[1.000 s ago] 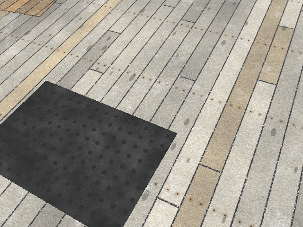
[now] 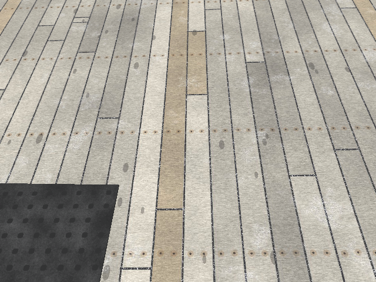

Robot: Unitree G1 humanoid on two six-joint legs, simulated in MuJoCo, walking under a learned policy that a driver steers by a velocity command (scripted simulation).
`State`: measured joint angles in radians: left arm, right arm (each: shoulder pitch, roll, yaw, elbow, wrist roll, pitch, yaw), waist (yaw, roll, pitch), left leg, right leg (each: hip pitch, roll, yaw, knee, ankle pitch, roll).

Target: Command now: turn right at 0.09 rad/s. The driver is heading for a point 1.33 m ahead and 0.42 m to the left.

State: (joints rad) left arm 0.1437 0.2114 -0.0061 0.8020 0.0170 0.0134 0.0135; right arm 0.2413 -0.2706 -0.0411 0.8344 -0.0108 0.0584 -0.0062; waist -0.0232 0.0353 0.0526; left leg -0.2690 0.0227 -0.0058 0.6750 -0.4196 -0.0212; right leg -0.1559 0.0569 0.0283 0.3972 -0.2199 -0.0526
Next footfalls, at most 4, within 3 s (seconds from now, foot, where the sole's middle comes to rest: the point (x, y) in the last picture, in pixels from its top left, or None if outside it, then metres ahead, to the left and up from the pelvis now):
0.08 left None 0.02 0.13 -0.78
0.98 left None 0.39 0.10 -0.78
1.52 right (219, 225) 0.71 -0.07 -0.78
2.06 left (158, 179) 0.93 0.18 -0.78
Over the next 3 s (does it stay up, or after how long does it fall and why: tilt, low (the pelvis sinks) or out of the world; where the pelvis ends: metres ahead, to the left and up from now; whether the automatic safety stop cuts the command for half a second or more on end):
stays up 1.23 0.29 0.00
